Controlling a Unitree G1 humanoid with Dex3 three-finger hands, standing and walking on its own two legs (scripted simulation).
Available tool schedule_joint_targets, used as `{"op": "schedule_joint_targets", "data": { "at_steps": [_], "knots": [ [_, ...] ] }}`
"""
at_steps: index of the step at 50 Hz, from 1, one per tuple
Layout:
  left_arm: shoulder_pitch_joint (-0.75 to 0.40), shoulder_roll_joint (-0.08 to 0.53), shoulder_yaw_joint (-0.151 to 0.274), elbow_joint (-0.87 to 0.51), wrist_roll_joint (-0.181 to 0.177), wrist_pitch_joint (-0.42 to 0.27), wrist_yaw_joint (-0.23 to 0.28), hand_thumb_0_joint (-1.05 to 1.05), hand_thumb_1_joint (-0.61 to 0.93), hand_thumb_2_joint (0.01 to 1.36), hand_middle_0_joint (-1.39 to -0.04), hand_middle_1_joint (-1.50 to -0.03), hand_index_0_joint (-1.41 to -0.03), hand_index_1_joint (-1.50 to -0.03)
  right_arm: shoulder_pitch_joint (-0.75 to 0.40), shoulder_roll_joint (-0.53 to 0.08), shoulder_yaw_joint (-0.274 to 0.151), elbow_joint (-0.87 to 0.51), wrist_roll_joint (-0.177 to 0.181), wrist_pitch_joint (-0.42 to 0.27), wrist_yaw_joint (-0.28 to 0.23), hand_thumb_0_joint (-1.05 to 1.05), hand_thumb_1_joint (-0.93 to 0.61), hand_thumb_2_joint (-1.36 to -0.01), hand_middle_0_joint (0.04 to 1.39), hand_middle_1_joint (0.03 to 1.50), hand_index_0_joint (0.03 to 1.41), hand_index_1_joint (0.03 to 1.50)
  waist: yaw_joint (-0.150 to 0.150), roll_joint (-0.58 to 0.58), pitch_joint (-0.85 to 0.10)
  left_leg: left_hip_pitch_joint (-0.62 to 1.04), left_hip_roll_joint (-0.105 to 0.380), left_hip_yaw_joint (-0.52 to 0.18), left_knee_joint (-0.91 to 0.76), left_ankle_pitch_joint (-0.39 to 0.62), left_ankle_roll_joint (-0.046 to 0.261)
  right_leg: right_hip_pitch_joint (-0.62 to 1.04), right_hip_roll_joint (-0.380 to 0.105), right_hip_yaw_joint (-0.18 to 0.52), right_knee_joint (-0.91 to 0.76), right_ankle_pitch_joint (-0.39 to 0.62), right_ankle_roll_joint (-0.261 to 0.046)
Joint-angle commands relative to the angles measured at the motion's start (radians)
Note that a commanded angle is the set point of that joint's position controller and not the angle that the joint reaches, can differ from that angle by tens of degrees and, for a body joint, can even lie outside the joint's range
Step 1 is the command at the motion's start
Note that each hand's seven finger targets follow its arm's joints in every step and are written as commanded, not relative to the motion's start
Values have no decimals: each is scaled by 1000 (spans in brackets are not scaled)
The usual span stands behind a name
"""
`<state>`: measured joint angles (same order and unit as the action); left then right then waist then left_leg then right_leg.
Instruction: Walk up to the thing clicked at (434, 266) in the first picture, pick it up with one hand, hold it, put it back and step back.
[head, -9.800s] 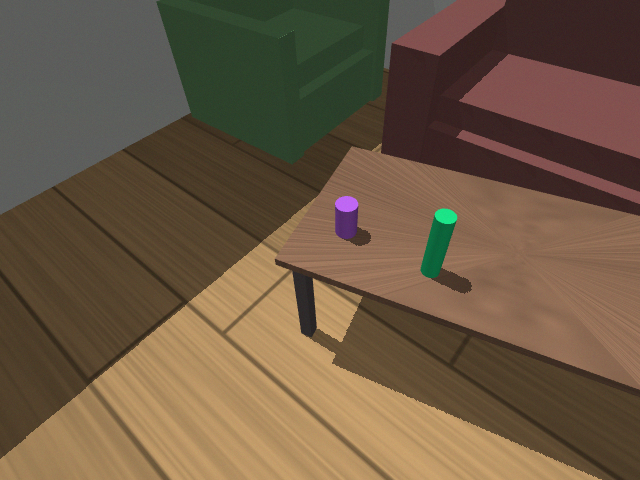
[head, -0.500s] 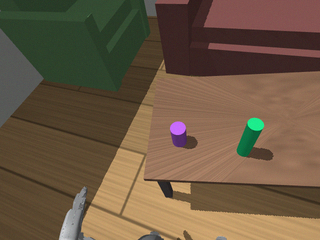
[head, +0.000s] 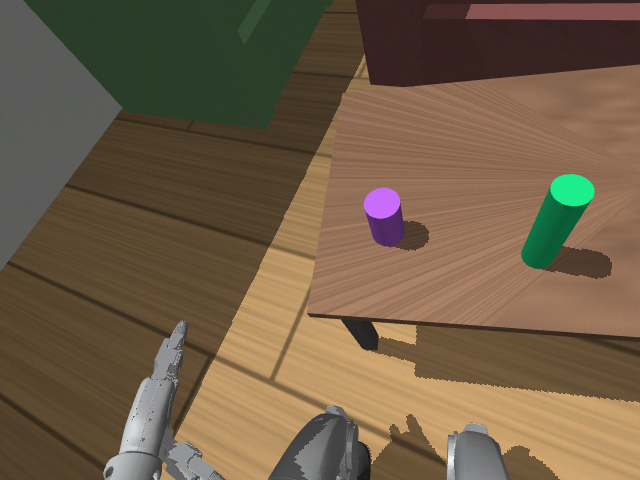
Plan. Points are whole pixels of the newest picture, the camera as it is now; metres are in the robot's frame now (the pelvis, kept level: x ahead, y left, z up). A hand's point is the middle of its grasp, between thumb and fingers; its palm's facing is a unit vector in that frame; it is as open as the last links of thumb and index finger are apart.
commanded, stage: approach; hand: right
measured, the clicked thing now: (551, 227) +0.50 -0.21 -0.13
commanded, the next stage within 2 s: close in in 0.18 s
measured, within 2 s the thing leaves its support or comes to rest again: neither
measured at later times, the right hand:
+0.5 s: hand (597, 277) +0.44 -0.28 -0.18, palm faces +0.22 +0.97 +0.04, open 17.6 cm
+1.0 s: hand (548, 263) +0.46 -0.21 -0.17, palm faces +0.20 +0.98 +0.04, open 17.6 cm
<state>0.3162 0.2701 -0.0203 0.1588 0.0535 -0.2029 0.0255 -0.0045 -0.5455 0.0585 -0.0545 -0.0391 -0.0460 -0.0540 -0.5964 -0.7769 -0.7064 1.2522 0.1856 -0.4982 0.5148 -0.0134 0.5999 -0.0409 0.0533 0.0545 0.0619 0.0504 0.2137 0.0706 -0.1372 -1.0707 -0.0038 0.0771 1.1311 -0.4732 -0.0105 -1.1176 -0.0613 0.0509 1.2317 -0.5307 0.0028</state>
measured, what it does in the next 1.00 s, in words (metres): lowers itself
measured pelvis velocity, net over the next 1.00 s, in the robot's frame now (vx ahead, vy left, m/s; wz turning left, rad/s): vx -0.04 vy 0.00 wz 0.06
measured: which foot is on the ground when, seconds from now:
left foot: down 0.00-1.00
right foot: down 0.00-1.00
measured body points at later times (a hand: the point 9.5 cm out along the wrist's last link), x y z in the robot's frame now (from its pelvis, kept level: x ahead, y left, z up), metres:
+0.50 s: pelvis -0.04 +0.00 -0.12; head +0.16 -0.10 +0.27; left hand +0.14 +0.26 +0.01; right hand +0.42 -0.33 -0.18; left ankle +0.03 +0.13 -0.64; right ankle +0.02 -0.11 -0.64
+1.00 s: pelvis -0.04 +0.00 -0.11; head +0.14 -0.07 +0.29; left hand +0.12 +0.27 +0.02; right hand +0.44 -0.26 -0.17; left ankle +0.03 +0.13 -0.64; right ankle +0.02 -0.11 -0.64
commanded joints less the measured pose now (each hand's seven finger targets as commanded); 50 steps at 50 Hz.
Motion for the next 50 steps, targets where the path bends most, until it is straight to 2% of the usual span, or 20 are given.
{"op": "schedule_joint_targets", "data": {
  "at_steps": [1, 3, 4, 6, 7, 8, 10, 12, 14, 17, 19, 22, 23, 24, 25, 30, 36, 41, 44, 50],
  "knots": [
    [60, 198, 145, -203, 7, -40, 6, 0, -550, 50, -45, -39, -38, -45, -350, -425, -89, -322, -3, -139, -38, 0, 606, -18, 62, 45, 67, 44, -22, -401, -493, 23, -34, -35, 6, 219, 45, 385, 12, 36, -51, 458, 10],
    [64, 205, 165, -232, 19, -41, 3, 0, -547, 50, -41, -38, -34, -44, -329, -360, -54, -275, -25, -148, -43, 0, 601, -16, 62, 45, 64, 44, 8, -446, -539, -20, -37, -27, 49, 238, 45, 415, 0, 41, -6, 547, 18],
    [62, 229, 191, -241, 21, -40, 0, 0, -544, 47, -43, -40, -38, -44, -314, -362, -61, -250, -27, -151, -48, 0, 582, -23, 62, 46, 64, 45, 17, -451, -524, -30, -37, -26, 62, 233, 45, 379, 0, 43, 13, 520, 18],
    [35, 218, 170, -273, 26, -44, -12, 0, -552, 52, -45, -42, -38, -48, -235, -251, -25, -123, -29, -149, -49, 0, 604, -35, 52, 50, 58, 50, 40, -379, -454, -95, -44, -13, 100, 180, 47, 244, -4, 60, 50, 444, 12],
    [4, 268, 219, -366, 26, -53, -9, 0, -548, 48, -47, -43, -43, -47, -286, -326, -69, -209, -31, -169, -60, 0, 602, -36, 53, 50, 58, 50, 45, -398, -551, -75, -42, -14, 111, 181, 50, 269, -6, 65, 61, 414, 14],
    [32, 264, 209, -386, 29, -47, -7, 0, -552, 50, -47, -42, -42, -46, -363, -434, -131, -322, -45, -189, -82, 0, 611, -47, 45, 55, 54, 55, 22, -446, -622, -75, -41, -17, 134, 198, 53, 302, -10, 63, 74, 449, 18],
    [85, 278, 247, -413, 33, -42, -18, 0, -545, 49, -49, -45, -46, -48, -255, -299, -66, -134, -55, -174, -87, 0, 604, -53, 42, 56, 51, 56, 74, -409, -545, -105, -49, -6, 154, 157, 51, 219, -5, 60, 102, 364, 13],
    [132, 222, 211, -378, 24, -38, -35, 0, -549, 48, -49, -45, -46, -47, -179, -212, -36, -55, -54, -175, -96, 0, 607, -54, 40, 57, 50, 57, 82, -360, -419, -152, -50, -6, 174, 125, 50, 68, 4, 57, 129, 267, 2],
    [95, 269, 252, -515, 25, -45, -31, 0, -549, 44, -53, -46, -51, -47, -269, -360, -125, -196, -70, -209, -128, 0, 607, -57, 40, 58, 50, 57, 75, -369, -524, -142, -44, -17, 214, 123, 53, 42, 3, 56, 165, 214, 4],
    [153, 252, 256, -536, 26, -38, -45, 0, -560, 45, -58, -52, -57, -53, -275, -329, -113, -219, -80, -230, -149, 0, 582, -41, 51, 49, 55, 48, 80, -439, -514, -213, -47, -13, 266, 101, 56, 27, 3, 54, 195, 197, 11],
    [133, 248, 268, -621, 24, -49, -49, 0, -556, 45, -55, -53, -55, -53, -266, -233, -69, -219, -85, -235, -163, 0, 560, -34, 56, 45, 56, 45, 115, -437, -552, -232, -49, -6, 280, 90, 55, 39, 3, 58, 216, 182, 9],
    [171, 304, 323, -633, 26, -39, -50, 0, -553, 45, -54, -53, -55, -52, -304, -292, -85, -356, -106, -235, -201, 0, 561, -42, 48, 48, 50, 48, 91, -561, -624, -285, -48, -6, 317, 94, 61, 134, -6, 64, 217, 248, 24],
    [173, 308, 346, -652, 24, -39, -52, 0, -548, 44, -54, -54, -55, -52, -309, -250, -48, -364, -111, -223, -208, 0, 568, -38, 47, 48, 48, 48, 110, -576, -617, -299, -49, -4, 311, 81, 60, 147, -9, 64, 218, 237, 23],
    [204, 296, 357, -627, 22, -37, -55, 0, -540, 40, -53, -54, -56, -52, -306, -141, 16, -309, -112, -204, -207, 0, 572, -39, 46, 49, 46, 49, 160, -554, -546, -332, -48, 0, 304, 68, 58, 124, -10, 64, 224, 211, 22],
    [213, 282, 349, -604, 20, -33, -58, 0, -538, 40, -52, -55, -55, -52, -304, -75, 46, -320, -105, -188, -212, 0, 553, -37, 48, 47, 47, 47, 157, -530, -513, -344, -47, 5, 305, 56, 57, 88, -10, 69, 218, 183, 18],
    [240, 257, 343, -601, 10, -9, -68, 0, -529, 35, -53, -56, -57, -52, -320, -72, 66, -418, -138, -138, -267, 0, 564, -38, 43, 49, 44, 49, 112, -543, -529, -378, -33, 9, 331, 26, 57, 78, -6, 71, 215, 130, 27],
    [190, 271, 335, -729, 10, 16, -59, 0, -543, 43, -51, -50, -50, -50, -295, -71, 31, -392, -151, -136, -343, 0, 574, -40, 42, 51, 45, 51, 91, -381, -551, -242, -39, -1, 308, 56, 52, -42, 16, 48, 217, 75, 4],
    [216, 273, 362, -739, 9, 30, -57, 0, -545, 43, -50, -49, -51, -49, -288, -43, 33, -341, -164, -148, -376, 0, 586, -45, 35, 55, 39, 55, 112, -334, -526, -185, -45, -21, 286, 95, 47, -92, 21, 34, 233, 99, -9],
    [254, 229, 337, -675, 10, 32, -62, 0, -535, 39, -49, -52, -51, -49, -293, -7, 51, -308, -171, -156, -384, 0, 588, -46, 33, 56, 37, 57, 112, -354, -474, -229, -49, -24, 290, 82, 49, -103, 20, 26, 234, 94, -5],
    [234, 236, 352, -717, 16, 24, -61, 0, -531, 37, -48, -55, -54, -49, -364, 12, 83, -359, -187, -183, -404, 0, 538, -59, 34, 58, 37, 58, 126, -396, -511, -260, -47, -10, 305, 91, 49, -30, 15, 36, 231, 126, 0]
  ]
}}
